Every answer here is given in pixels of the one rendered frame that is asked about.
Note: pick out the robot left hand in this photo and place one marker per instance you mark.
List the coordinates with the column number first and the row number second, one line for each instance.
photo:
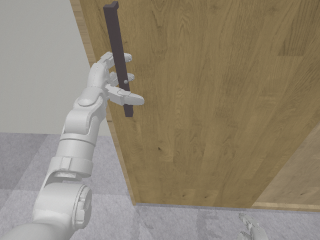
column 100, row 77

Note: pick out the robot right hand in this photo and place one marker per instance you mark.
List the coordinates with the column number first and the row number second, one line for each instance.
column 256, row 233

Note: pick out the handle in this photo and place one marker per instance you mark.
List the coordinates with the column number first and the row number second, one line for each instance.
column 113, row 28

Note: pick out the wardrobe door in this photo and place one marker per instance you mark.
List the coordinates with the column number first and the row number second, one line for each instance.
column 298, row 182
column 231, row 89

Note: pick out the left robot upper arm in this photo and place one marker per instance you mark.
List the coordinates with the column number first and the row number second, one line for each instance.
column 61, row 209

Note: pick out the left robot forearm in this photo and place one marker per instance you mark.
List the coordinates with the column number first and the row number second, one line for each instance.
column 73, row 159

